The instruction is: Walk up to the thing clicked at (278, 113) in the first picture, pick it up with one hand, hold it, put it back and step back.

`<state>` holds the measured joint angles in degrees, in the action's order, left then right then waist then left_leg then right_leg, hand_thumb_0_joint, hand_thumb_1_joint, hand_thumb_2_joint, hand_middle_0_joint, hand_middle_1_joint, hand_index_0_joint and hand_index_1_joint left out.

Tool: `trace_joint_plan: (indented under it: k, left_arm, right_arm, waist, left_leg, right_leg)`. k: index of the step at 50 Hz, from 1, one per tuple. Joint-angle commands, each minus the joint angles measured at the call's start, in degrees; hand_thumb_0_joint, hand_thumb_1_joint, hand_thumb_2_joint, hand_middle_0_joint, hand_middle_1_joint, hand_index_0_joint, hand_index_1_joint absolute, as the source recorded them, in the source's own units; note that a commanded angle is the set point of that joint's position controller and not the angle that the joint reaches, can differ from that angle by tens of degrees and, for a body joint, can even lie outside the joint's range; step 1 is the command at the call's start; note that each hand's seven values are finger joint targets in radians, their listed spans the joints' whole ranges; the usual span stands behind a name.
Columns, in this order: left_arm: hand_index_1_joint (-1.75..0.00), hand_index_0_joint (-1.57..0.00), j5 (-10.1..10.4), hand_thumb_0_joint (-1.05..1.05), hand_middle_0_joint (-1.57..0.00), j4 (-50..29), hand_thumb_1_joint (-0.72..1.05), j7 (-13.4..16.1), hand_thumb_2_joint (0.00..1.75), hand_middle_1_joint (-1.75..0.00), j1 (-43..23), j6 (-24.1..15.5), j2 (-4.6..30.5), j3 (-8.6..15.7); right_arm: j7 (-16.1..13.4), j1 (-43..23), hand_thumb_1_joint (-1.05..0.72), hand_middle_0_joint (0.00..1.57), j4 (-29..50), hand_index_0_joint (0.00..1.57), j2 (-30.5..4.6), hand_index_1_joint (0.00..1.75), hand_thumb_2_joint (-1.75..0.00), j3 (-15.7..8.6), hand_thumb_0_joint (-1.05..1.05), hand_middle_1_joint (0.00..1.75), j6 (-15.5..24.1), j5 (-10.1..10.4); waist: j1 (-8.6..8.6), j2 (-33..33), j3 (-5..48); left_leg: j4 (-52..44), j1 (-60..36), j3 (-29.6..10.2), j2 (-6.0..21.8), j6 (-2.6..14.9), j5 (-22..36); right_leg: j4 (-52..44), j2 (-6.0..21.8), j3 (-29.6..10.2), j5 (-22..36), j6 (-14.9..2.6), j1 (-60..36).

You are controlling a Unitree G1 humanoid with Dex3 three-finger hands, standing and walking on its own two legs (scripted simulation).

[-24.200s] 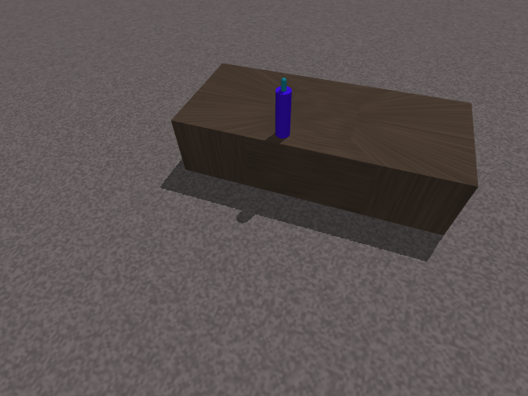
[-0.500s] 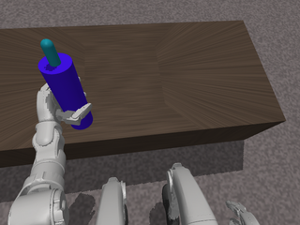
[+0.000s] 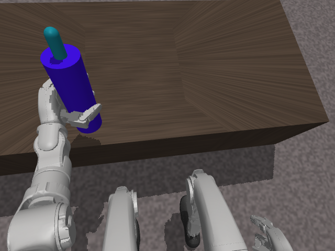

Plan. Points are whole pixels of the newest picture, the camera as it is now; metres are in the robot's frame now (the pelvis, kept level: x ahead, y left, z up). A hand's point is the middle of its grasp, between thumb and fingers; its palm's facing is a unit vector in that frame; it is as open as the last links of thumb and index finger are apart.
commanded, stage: crouch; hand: left
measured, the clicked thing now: (74, 88) +0.48 +0.16 +0.01
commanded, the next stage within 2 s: lower in 0.12 s
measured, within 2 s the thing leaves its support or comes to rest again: neither
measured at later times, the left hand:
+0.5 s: hand (88, 110) +0.47 +0.16 -0.08, palm faces -0.01 -1.00 -0.05, open 9.6 cm
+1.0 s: hand (89, 115) +0.47 +0.17 -0.12, palm faces -0.02 -1.00 -0.05, open 9.7 cm
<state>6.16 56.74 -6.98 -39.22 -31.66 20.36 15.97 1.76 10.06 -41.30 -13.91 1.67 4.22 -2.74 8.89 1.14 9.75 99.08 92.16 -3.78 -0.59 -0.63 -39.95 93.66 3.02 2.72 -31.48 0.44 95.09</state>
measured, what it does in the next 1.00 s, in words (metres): lowers itself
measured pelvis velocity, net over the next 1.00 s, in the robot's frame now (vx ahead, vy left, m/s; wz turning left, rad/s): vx -0.03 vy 0.00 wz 0.00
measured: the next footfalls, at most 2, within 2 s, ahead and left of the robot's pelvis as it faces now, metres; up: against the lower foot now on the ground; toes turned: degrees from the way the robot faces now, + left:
none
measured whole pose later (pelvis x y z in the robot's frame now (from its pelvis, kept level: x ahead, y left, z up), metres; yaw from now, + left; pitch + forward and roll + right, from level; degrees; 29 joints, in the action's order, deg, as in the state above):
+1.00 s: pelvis -0.03 +0.00 -0.09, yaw +0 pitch +35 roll -3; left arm 4.7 59.6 -9.7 -45.6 -31.1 24.3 18.3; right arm 2.2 10.4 -39.2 -15.4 3.0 3.1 -2.8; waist 10.5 1.2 8.5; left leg 115.6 109.7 -3.6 -2.1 -0.5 -41.2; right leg 109.6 4.0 1.6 -32.1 0.7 112.8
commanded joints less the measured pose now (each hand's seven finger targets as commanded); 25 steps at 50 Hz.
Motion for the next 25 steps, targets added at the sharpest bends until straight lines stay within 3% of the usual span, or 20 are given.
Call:
trace_joint_plan:
  k: [1, 3, 6, 12, 17, 21, 25]
  left_arm:
    - [-1.48, -1.37, 1.86, 0.00, -1.37, -14.50, 0.16, -0.27, 1.32, -1.46, -27.40, -7.31, 12.70, 4.27]
    - [-1.49, -1.38, 2.33, 0.00, -1.38, -14.17, 0.20, -0.47, 1.34, -1.48, -26.84, -7.12, 14.38, 6.12]
    - [-1.49, -1.37, 2.22, 0.00, -1.37, -17.10, 0.19, -0.43, 1.34, -1.47, -28.67, -7.53, 15.94, 7.03]
    - [-1.43, -1.33, 2.63, 0.00, -1.34, -24.86, 0.20, -1.19, 1.27, -1.42, -31.19, -8.27, 16.47, 5.90]
    - [-1.45, -1.34, 2.27, 0.00, -1.34, -18.04, 0.15, -1.51, 1.28, -1.44, -31.16, -7.51, 13.58, 4.23]
    - [-1.45, -1.33, 1.34, 0.00, -1.33, -15.42, 0.16, -2.28, 1.30, -1.44, -30.80, -8.12, 14.49, 3.66]
    - [-1.48, -1.36, 0.89, 0.00, -1.36, -14.88, 0.18, -2.31, 1.32, -1.47, -32.22, -8.97, 16.99, 5.14]
  right_arm:
    - [-0.59, 9.93, -0.91, 0.20, 2.81, 0.20, -11.03, 0.30, -0.91, -3.72, 0.00, 0.30, 0.46, 0.46]
    - [-0.56, 10.07, -0.90, 0.20, 3.46, 0.20, -11.21, 0.30, -0.91, -3.62, 0.00, 0.30, 0.25, 0.74]
    - [-0.51, 9.89, -0.91, 0.20, 4.08, 0.20, -10.84, 0.30, -0.91, -3.42, 0.00, 0.30, 0.15, 0.73]
    - [-0.60, 10.17, -0.93, 0.20, 4.14, 0.20, -11.14, 0.30, -0.91, -3.33, 0.00, 0.30, 0.45, 0.64]
    - [-0.77, 10.76, -0.93, 0.20, 2.92, 0.20, -10.93, 0.30, -0.91, -3.16, 0.00, 0.30, 0.69, 0.49]
    - [-0.34, 11.09, -0.91, 0.20, 2.98, 0.20, -11.70, 0.30, -0.91, -3.13, 0.00, 0.30, 0.65, 0.22]
    - [-0.03, 10.75, -0.91, 0.20, 3.61, 0.20, -11.69, 0.30, -0.91, -2.85, 0.00, 0.30, 0.61, 0.03]
  waist:
    - [0.26, 7.59, 39.50]
    - [-0.45, 6.06, 40.22]
    - [-0.49, 6.61, 42.41]
    - [-0.20, 13.30, 46.60]
    - [2.46, 9.90, 40.49]
    - [1.79, 11.93, 40.46]
    - [1.11, 11.57, 42.35]
  left_leg:
    - [-11.42, -18.11, 1.25, -1.44, 1.62, 18.18]
    - [-11.26, -15.45, 1.97, -1.73, 1.84, 16.39]
    - [-10.49, -15.26, 2.09, -1.74, 1.90, 17.02]
    - [-9.91, -23.15, 0.28, -1.18, 0.82, 23.74]
    - [-6.54, -14.36, 1.37, -1.47, 1.69, 19.09]
    - [-5.14, -14.18, 1.65, -1.57, 1.42, 18.74]
    - [-4.31, -10.58, 2.37, -2.07, 1.48, 15.84]
  right_leg:
    - [-8.04, -1.96, -0.99, 14.47, -3.21, -25.38]
    - [-8.18, -1.92, -1.47, 14.04, -2.95, -28.38]
    - [-7.17, -1.77, -2.09, 14.90, -2.86, -28.86]
    - [-3.64, -1.91, -0.87, 16.90, -3.67, -21.93]
    - [-3.02, -1.90, -1.41, 15.60, -3.24, -20.04]
    - [-1.20, -1.74, -1.02, 14.06, -3.52, -16.54]
    - [0.24, -1.65, -1.40, 12.82, -3.33, -18.37]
